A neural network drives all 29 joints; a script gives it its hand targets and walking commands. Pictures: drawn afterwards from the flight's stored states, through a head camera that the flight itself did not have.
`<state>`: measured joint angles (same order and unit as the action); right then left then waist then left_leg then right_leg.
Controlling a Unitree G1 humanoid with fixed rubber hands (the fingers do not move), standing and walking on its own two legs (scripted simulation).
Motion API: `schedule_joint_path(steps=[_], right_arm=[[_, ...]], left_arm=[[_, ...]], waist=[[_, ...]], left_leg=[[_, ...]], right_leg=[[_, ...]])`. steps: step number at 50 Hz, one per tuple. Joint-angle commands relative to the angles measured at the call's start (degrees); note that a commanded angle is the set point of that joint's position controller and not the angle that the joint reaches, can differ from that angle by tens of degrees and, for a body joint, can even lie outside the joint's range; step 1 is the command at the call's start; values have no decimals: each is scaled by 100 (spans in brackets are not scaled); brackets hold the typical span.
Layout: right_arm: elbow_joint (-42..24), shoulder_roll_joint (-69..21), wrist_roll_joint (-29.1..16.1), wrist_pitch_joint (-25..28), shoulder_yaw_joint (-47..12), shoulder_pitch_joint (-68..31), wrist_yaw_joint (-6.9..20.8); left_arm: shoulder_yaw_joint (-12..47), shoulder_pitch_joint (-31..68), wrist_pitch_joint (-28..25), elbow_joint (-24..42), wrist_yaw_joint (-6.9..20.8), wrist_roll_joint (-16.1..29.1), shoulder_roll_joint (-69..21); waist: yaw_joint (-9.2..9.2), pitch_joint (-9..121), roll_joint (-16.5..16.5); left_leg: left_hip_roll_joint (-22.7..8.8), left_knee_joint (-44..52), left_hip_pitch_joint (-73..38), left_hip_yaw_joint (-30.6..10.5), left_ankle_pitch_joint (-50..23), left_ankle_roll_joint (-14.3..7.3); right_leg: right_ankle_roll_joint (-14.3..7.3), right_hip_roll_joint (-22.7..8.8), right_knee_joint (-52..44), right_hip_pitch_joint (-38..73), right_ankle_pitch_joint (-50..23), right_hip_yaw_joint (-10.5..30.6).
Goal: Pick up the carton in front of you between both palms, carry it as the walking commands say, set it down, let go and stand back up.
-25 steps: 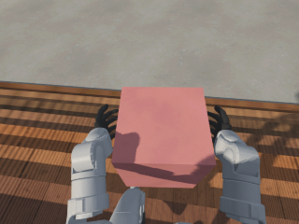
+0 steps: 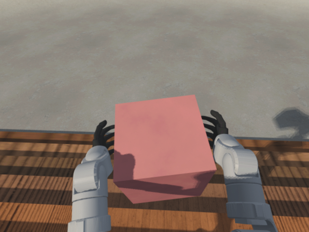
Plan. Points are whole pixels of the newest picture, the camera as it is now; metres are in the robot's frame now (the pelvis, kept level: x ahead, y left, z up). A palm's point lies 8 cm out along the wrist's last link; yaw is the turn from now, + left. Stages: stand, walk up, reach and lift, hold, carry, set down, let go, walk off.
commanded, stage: carry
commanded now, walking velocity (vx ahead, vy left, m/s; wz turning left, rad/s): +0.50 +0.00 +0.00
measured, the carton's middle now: (161, 153) +0.33 +0.00 +0.01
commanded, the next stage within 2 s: none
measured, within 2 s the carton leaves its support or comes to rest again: neither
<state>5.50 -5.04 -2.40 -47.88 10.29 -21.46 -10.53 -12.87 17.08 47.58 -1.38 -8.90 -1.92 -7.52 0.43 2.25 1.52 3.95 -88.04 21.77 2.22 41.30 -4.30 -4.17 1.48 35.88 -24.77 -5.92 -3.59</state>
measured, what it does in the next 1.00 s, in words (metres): goes down: left foot 0.16 m lower, then right foot 0.16 m lower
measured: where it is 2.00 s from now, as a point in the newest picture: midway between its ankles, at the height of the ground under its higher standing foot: (160, 134)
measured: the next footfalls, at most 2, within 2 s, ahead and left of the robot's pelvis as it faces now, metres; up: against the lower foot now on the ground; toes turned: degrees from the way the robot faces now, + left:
left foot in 0.36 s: +0.43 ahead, +0.04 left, -0.16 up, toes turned +5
right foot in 0.72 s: +0.71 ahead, -0.11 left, -0.31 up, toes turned +2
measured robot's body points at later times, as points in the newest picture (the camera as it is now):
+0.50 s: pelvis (160, 174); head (169, 80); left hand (130, 106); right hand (193, 108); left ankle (152, 222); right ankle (180, 220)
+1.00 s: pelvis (163, 128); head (167, 62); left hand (134, 92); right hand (177, 90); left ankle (148, 161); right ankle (169, 188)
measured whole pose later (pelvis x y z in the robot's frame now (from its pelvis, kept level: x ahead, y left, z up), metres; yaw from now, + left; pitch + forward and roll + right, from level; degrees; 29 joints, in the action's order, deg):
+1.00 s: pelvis +0.79 -0.05 -0.42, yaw +0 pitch +1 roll -1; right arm 3.1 -7.6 1.4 -44.3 14.3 -13.1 -10.0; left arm -7.7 18.3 45.1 -8.5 -12.8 5.2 -5.1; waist -8.4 0.9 -2.0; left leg -0.1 -45.3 39.8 -1.1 -14.0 -2.7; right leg -7.1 7.4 66.5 -20.2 45.8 -3.1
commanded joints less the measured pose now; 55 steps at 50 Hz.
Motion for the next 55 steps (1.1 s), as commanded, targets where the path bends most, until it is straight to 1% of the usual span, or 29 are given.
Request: schedule_joint_path(steps=[1, 5, 6, 8, 10, 14, 16, 17, 18, 19, 20, 22, 24, 26, 30, 32, 33, 35, 36, 37, 39, 42, 44, 47, 49, 51, 53, 54, 55], right_arm=[[-286, -4095, -355, 82, -2761, -2077, 28], [-419, -3633, -101, 82, -2245, -1802, -97], [-505, -3733, -73, 124, -2274, -2097, -50], [-735, -4020, -132, 240, -2384, -2622, 67], [-915, -4214, -253, 382, -2687, -2943, 131], [-1269, -4234, -411, 577, -3061, -2982, 121], [-1355, -4030, -454, 550, -3118, -2809, 82], [-1310, -3890, -434, 521, -3125, -2586, 44], [-1252, -3723, -385, 434, -3090, -2238, 38], [-1061, -3600, -460, 351, -3145, -2181, -13], [-1016, -3533, -680, 289, -3313, -2235, -67], [-1019, -3927, -1125, 275, -3695, -2616, -11], [-921, -4300, -1305, 243, -3836, -2846, 126], [-757, -4754, -1411, 280, -3836, -3187, 274], [-759, -4971, -1415, 455, -3791, -3177, 409], [-760, -4827, -1327, 570, -3642, -2944, 363], [-789, -4699, -1272, 597, -3595, -2947, 348], [-764, -4416, -1003, 591, -3456, -2537, 228], [-861, -4193, -771, 574, -3274, -2514, 112], [-561, -3892, -473, 476, -3004, -2186, 5], [-561, -3359, -173, 402, -2498, -1346, -143], [-433, -3571, -90, 381, -2333, -1892, -96], [-525, -3819, -149, 453, -2400, -2187, -18], [-759, -4154, -218, 606, -2619, -2593, 76], [-1006, -4168, -325, 683, -2830, -2800, 90], [-1202, -4021, -379, 674, -2958, -2888, 64], [-1235, -3793, -422, 587, -3023, -2628, 34], [-1043, -3717, -354, 516, -2964, -2322, 16], [-776, -3527, -389, 401, -2997, -1997, -40]], left_arm=[[3476, 2948, -82, 512, -144, 896, -3439], [4059, 3405, -62, 739, -98, 1698, -3971], [4117, 3679, -64, 787, 1, 1777, -4222], [4169, 4099, -120, 706, 169, 1986, -4550], [4210, 4157, -224, 635, 302, 2081, -4795], [4089, 3588, -415, 429, 300, 1966, -4611], [3914, 3277, -445, 395, 233, 1821, -4394], [3860, 3213, -403, 392, 177, 1704, -4238], [3703, 3115, -383, 386, 80, 1473, -4061], [3343, 2803, -302, 255, -35, 1145, -3664], [2907, 2184, -231, -57, -185, 775, -3386], [2418, 2024, -197, 55, -280, 405, -2924], [2434, 2384, -274, 47, -227, 430, -3161], [2617, 2783, -379, 120, -117, 588, -3508], [3128, 3300, -577, 351, 20, 840, -4146], [3311, 3385, -633, 521, -5, 855, -4052], [3377, 3368, -647, 636, -28, 923, -3978], [3455, 3039, -624, 703, -88, 951, -3708], [3414, 2701, -554, 689, -86, 886, -3522], [3471, 2540, -469, 442, -156, 945, -3391], [3774, 2624, -417, 643, -229, 1285, -3311], [4009, 3081, -302, 489, -61, 1675, -3971], [4056, 3454, -325, 438, 78, 1867, -4225], [4101, 3760, -425, 418, 265, 2009, -4589], [4076, 3634, -489, 368, 281, 1983, -4543], [3930, 3460, -527, 298, 235, 1901, -4355], [3784, 3277, -488, 283, 134, 1609, -4162], [3574, 3080, -380, 230, 56, 1354, -3929], [3218, 2842, -297, 47, -65, 1114, -3528]], waist=[[-615, 2214, 1030], [-640, 2292, -361], [-643, 1938, -830], [-605, 1774, 103], [-672, 1628, -359], [-832, 1589, 538], [372, 2376, 868], [1064, 2389, -99], [1390, 1784, -889], [731, 2005, -999], [284, 2371, -577], [378, 2369, -439], [282, 1640, 351], [287, 1864, -228], [478, 1669, -289], [480, 1502, -1026], [-14, 2114, -1331], [-1011, 2288, -308], [-1412, 1712, 584], [-846, 1726, 1110], [-570, 2483, 345], [-625, 1699, -551], [-660, 1948, 317], [-696, 1782, -353], [-728, 1520, 276], [-86, 2042, 950], [1094, 2221, -156], [1459, 1521, -1133], [784, 1423, -1089]], left_leg=[[187, -2435, 3652, -384, 6, 381], [-579, -133, 4203, -1165, -1002, 93], [-565, 1226, 3346, -1014, -1596, 256], [-547, 1152, 2662, -493, -2797, 267], [-526, 3051, 2667, -427, -4722, 108], [131, 5298, -199, 578, -6380, 154], [141, 4696, -2034, 771, -6591, -181], [19, 5418, -2798, 744, -6344, -382], [-586, 5974, -3091, -162, -5790, -817], [-1389, 4525, -4028, -1354, -7827, -839], [-1970, 4571, -4218, -2249, -7566, -760], [-2313, 4797, -3375, -3654, -4470, -1545], [-2232, 4973, -1295, -3450, -4303, -1630], [-2185, 4614, -694, -2971, -5118, -1316], [-638, 3722, -65, -920, -2280, -595], [-660, 3431, 481, -450, -2411, -489], [-885, 2569, 461, -199, -3260, -327], [-855, 280, 549, 351, -5505, 107], [-152, -2221, 1376, 420, -2574, 219], [323, -2535, 2962, -59, -197, 273], [-246, -894, 3856, -1227, -1161, 274], [-594, 1554, 3245, -765, -1726, 470], [-535, 1420, 2667, -459, -3103, 302], [-274, 3989, 1950, -57, -5802, 193], [55, 5160, -159, 488, -6539, 206], [167, 4184, -1397, 717, -6855, -60], [-247, 5233, -2924, 335, -5858, -584], [-530, 5960, -2911, -178, -5269, -691], [-1104, 4765, -3324, -1385, -8150, -611]], right_leg=[[-1029, -1525, 664, 4952, -3078, 2289], [-1777, -1987, 825, 3608, -613, 4511], [-1733, -1753, 309, 2359, -251, 4079], [-1366, -1596, 520, 1728, -621, 3396], [-787, -594, 1551, 1591, 816, 2290], [-577, 10, 2003, 271, 1356, 882], [-193, -387, 3718, -109, -516, 246], [121, -289, 5338, -448, -1123, -57], [230, 285, 7399, -1526, 2593, -38], [303, 523, 7782, -2756, 4884, 415], [227, 63, 6778, -2954, 4206, 928], [168, -270, 5882, -3528, 3637, 1312], [402, -431, 3656, -2564, 3061, 1140], [385, -392, 4088, -1738, 1712, 647], [281, -8, 510, -522, -1271, -72], [290, 184, -23, 608, -1565, -387], [165, 257, 966, 1586, -2016, -649], [-74, 279, -135, 2819, -1220, -733], [-515, -300, -831, 2865, -1252, 64], [-570, -874, 597, 3956, -3830, 1412], [-1655, -2044, 86, 3931, -27, 4055], [-1477, -1545, 486, 2234, -914, 3378], [-1240, -1492, 752, 1934, -1111, 3207], [-769, -375, 1732, 1126, 1085, 2064], [-612, -66, 1734, -243, 1914, 1019], [-373, -406, 2657, -487, 1176, 666], [15, -371, 5473, -1063, -44, 188], [219, 380, 6926, -1837, 3855, -189], [246, 517, 7119, -2609, 4733, 285]])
